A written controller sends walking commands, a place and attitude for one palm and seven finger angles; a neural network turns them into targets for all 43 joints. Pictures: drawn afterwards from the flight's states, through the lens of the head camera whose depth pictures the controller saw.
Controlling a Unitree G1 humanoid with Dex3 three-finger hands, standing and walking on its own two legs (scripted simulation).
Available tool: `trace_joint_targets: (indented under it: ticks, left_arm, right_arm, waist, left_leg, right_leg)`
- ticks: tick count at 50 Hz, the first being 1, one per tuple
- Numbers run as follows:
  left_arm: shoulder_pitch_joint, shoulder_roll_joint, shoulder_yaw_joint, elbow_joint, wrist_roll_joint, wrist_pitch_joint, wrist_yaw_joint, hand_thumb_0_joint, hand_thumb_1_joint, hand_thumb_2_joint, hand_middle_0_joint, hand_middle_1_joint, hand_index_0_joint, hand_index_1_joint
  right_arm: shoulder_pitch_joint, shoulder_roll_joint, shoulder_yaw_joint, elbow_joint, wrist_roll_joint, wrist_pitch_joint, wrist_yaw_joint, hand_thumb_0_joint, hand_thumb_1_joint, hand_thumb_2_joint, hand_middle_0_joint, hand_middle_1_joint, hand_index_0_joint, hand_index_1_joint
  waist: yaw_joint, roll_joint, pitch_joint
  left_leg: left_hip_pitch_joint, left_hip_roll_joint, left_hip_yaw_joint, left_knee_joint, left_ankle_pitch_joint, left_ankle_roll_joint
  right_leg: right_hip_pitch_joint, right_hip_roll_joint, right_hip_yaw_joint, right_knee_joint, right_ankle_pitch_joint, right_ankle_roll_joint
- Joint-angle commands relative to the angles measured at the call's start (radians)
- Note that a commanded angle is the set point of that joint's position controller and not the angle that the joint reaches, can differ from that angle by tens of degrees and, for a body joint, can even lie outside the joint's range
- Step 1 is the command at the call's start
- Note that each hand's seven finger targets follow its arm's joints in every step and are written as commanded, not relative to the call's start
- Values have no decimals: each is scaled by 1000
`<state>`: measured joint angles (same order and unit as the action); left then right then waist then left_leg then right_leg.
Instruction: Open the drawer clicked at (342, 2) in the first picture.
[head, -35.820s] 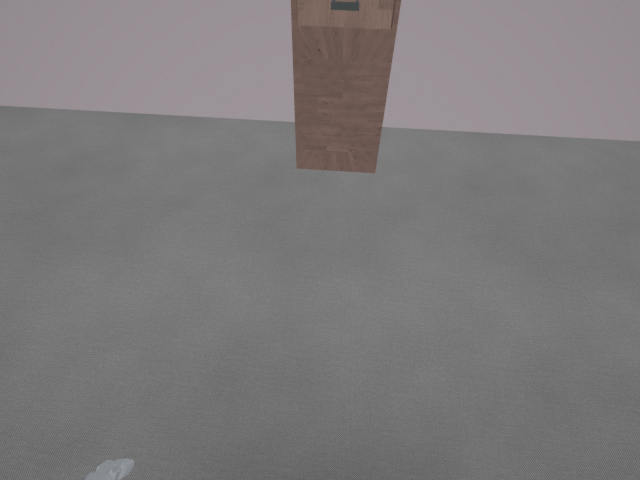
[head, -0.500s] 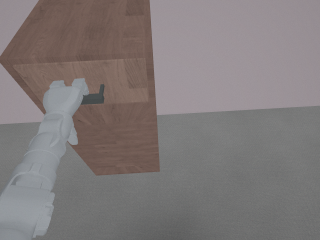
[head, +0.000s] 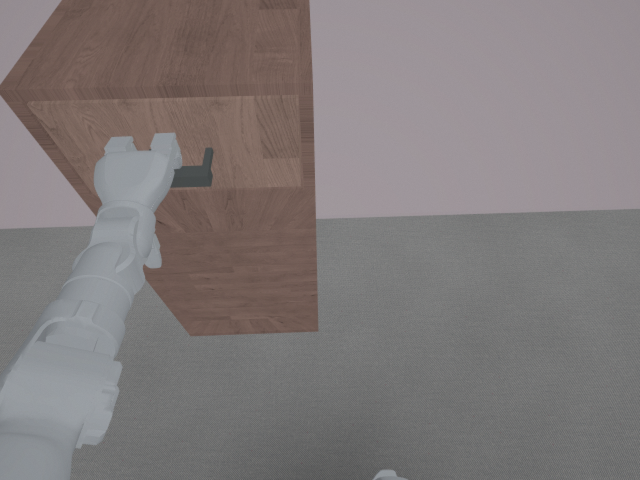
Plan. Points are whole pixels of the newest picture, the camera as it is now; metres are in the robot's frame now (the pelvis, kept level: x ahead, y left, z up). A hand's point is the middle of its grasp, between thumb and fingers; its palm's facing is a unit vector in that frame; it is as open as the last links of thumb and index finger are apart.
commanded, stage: lower the fingers behind the handle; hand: left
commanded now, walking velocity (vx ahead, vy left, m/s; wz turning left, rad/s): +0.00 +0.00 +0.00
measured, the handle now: (177, 166) +0.54 +0.23 +0.05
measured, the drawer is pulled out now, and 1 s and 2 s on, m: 0.00 0.00 0.00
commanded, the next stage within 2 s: lift the hand off the handle in 0.34 s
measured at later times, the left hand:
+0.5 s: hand (149, 205) +0.45 +0.25 +0.06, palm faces +0.00 +0.04 -1.00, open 14.3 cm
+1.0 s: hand (149, 199) +0.46 +0.24 +0.06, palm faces -0.04 +0.02 -1.00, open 14.0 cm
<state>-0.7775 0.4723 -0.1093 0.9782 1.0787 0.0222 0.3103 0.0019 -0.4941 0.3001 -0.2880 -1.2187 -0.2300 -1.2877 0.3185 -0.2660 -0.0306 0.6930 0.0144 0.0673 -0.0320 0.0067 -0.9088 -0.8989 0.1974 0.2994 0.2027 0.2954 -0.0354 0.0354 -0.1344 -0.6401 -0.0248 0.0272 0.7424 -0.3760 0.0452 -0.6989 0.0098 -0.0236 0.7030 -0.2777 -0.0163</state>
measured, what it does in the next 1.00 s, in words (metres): stands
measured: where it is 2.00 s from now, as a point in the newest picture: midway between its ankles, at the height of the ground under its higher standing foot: outside the picture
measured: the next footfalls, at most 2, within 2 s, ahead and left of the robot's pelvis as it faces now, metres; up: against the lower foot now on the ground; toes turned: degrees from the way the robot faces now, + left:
none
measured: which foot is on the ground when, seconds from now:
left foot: down 0.00-1.00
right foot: down 0.00-1.00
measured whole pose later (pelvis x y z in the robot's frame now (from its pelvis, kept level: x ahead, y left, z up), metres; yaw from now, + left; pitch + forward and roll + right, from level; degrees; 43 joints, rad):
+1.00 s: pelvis +0.00 +0.00 +0.00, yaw +0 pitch +15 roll -1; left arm -0.78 0.51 -0.08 0.96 1.05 -0.01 0.22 0.00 -0.49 0.30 -0.31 -1.23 -0.27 -1.26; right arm 0.34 -0.26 -0.03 0.69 0.01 0.06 -0.05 0.01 -0.91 -0.90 0.20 0.30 0.20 0.30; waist -0.05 0.05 -0.13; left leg -0.65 -0.02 0.02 0.76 -0.38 0.04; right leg -0.70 0.02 -0.03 0.71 -0.28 -0.02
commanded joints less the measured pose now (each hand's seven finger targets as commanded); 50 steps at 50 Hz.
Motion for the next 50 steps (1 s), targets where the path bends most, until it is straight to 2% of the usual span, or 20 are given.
trace_joint_targets:
  ticks: [1,4,7,9,13,16,20,21,22,23,24,28,29,30,32,34,37,39,44,50]
  left_arm:
    - [-249,143,27,-54,-1,-11,-56,0,-500,300,-300,-1200,-300,-1200]
    - [-264,116,7,-71,-13,-22,-72,0,-500,300,-300,-1200,-300,-1200]
    - [-225,150,36,-63,-10,-35,-74,0,-500,300,-300,-1200,-300,-1200]
    - [-237,135,26,-93,-15,-46,-77,0,-500,300,-300,-1200,-300,-1200]
    - [-246,147,25,-68,-11,-47,-72,0,-500,300,-300,-1200,-300,-1200]
    - [-249,197,57,-61,-6,-45,-67,0,-500,300,-300,-1200,-300,-1200]
    - [-229,176,48,-89,-8,-48,-67,0,-500,300,-300,-1200,-300,-1200]
    - [-218,202,74,-92,-10,-50,-65,0,-500,300,-300,-1200,-300,-1200]
    - [-211,79,-22,-112,-19,-47,-71,0,-500,300,-300,-1200,-300,-1200]
    - [-221,78,-12,-124,-29,-47,-69,0,-500,300,-300,-1200,-300,-1200]
    - [-260,86,-11,-128,-29,-50,-68,0,-500,300,-300,-1200,-300,-1200]
    - [-286,146,17,-71,-18,-28,-61,0,-500,300,-300,-1200,-300,-1200]
    - [-305,166,33,-88,-16,-32,-59,0,-500,300,-300,-1200,-300,-1200]
    - [-300,141,8,-74,-12,-30,-58,0,-500,300,-300,-1200,-300,-1200]
    - [-310,138,8,-70,-12,-28,-60,0,-500,300,-300,-1200,-300,-1200]
    - [-317,191,51,-63,-11,-30,-62,0,-500,300,-300,-1200,-300,-1200]
    - [-317,113,-10,-57,-9,-31,-67,0,-500,300,-300,-1200,-300,-1200]
    - [-376,136,9,-96,-15,-34,-64,0,-500,300,-300,-1200,-300,-1200]
    - [-411,202,64,-168,-28,-49,-65,0,-500,300,-300,-1200,-300,-1200]
    - [-433,214,77,-231,-28,-83,-58,0,-500,300,-300,-1200,-300,-1200]
  right_arm:
    - [90,-148,-55,-88,-2,-16,-20,0,-900,-900,200,300,200,300]
    - [92,-146,-56,-94,-2,-16,-21,0,-900,-900,200,300,200,300]
    - [92,-145,-51,-97,-1,-17,-25,0,-900,-900,200,300,200,300]
    - [92,-143,-53,-102,-3,-18,-24,0,-900,-900,200,300,200,300]
    - [98,-145,-49,-97,3,-23,-28,0,-900,-900,200,300,200,300]
    - [107,-149,-48,-96,4,-23,-31,0,-900,-900,200,300,200,300]
    - [115,-141,-54,-96,-1,-22,-27,0,-900,-900,200,300,200,300]
    - [113,-143,-53,-97,1,-19,-26,0,-900,-900,200,300,200,300]
    - [103,-131,-53,-105,1,-22,-22,0,-900,-900,200,300,200,300]
    - [103,-132,-57,-101,4,-22,-20,0,-900,-900,200,300,200,300]
    - [104,-138,-59,-91,2,-22,-19,0,-900,-900,200,300,200,300]
    - [99,-150,-50,-83,7,-23,-28,0,-900,-900,200,300,200,300]
    - [100,-152,-54,-81,5,-22,-29,0,-900,-900,200,300,200,300]
    - [104,-145,-50,-81,3,-25,-29,0,-900,-900,200,300,200,300]
    - [111,-145,-52,-76,1,-27,-28,0,-900,-900,200,300,200,300]
    - [116,-152,-52,-76,1,-20,-28,0,-900,-900,200,300,200,300]
    - [115,-141,-51,-79,1,-22,-24,0,-900,-900,200,300,200,300]
    - [116,-144,-56,-78,0,-21,-23,0,-900,-900,200,300,200,300]
    - [108,-138,-56,-87,-3,-23,-26,0,-900,-900,200,300,200,300]
    - [89,-131,-56,-83,0,-29,-30,0,-900,-900,200,300,200,300]
  waist:
    - [-46,-47,-246]
    - [-56,-69,-255]
    - [-40,-76,-241]
    - [-43,-71,-258]
    - [-54,-89,-197]
    - [-46,-78,-220]
    - [-38,-45,-289]
    - [-30,-54,-293]
    - [-41,-40,-292]
    - [-46,-50,-277]
    - [-60,-48,-261]
    - [-70,-92,-187]
    - [-65,-74,-210]
    - [-65,-42,-209]
    - [-70,-50,-222]
    - [-65,-66,-261]
    - [-71,-37,-236]
    - [-78,-43,-264]
    - [-56,-11,-354]
    - [-49,14,-321]
  left_leg:
    - [115,-1,-17,-82,193,-5]
    - [105,-2,-19,-76,178,-3]
    - [83,-1,-17,-71,170,-2]
    - [82,-5,-17,-68,172,0]
    - [49,-3,-17,-68,117,3]
    - [34,-6,-15,-63,121,3]
    - [68,-7,-6,-51,176,1]
    - [64,-5,-9,-52,175,0]
    - [92,-7,-8,-56,188,-1]
    - [101,-1,-11,-58,179,-2]
    - [106,1,-17,-59,185,-1]
    - [50,-3,-21,-68,114,3]
    - [59,-4,-21,-67,123,3]
    - [64,-6,-17,-68,128,2]
    - [75,-4,-19,-59,149,1]
    - [69,-5,-24,-55,167,0]
    - [83,-4,-23,-52,165,-3]
    - [110,0,-30,-54,176,-1]
    - [158,-3,-32,-66,229,-1]
    - [216,4,-41,-98,262,-4]
  right_leg:
    - [151,31,5,-66,119,-26]
    - [155,32,6,-68,115,-23]
    - [155,30,8,-59,111,-22]
    - [167,31,12,-62,119,-23]
    - [127,29,14,-70,65,-19]
    - [143,27,20,-61,73,-19]
    - [176,28,21,-50,129,-19]
    - [183,29,21,-48,132,-19]
    - [172,31,17,-53,137,-20]
    - [156,32,15,-61,124,-19]
    - [140,34,13,-65,125,-20]
    - [117,29,16,-78,60,-15]
    - [126,29,18,-78,65,-19]
    - [120,27,14,-72,66,-19]
    - [113,28,13,-66,84,-18]
    - [139,31,15,-57,108,-20]
    - [98,31,5,-54,94,-20]
    - [106,33,8,-60,96,-20]
    - [193,33,15,-64,149,-20]
    - [209,34,13,-90,156,-22]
